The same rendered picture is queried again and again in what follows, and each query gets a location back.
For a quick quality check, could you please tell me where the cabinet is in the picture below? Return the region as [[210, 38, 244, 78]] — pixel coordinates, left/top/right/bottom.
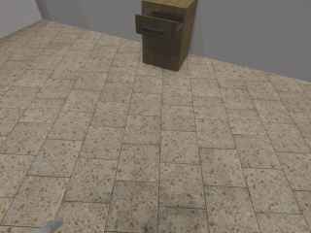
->
[[141, 0, 198, 72]]

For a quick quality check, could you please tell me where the drawer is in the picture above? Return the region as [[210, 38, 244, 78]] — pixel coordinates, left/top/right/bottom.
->
[[135, 11, 184, 42]]

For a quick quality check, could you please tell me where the robot left hand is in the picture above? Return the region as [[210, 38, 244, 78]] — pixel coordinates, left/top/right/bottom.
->
[[36, 219, 63, 233]]

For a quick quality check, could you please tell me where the handle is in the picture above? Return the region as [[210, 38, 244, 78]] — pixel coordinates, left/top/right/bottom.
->
[[142, 25, 165, 35]]

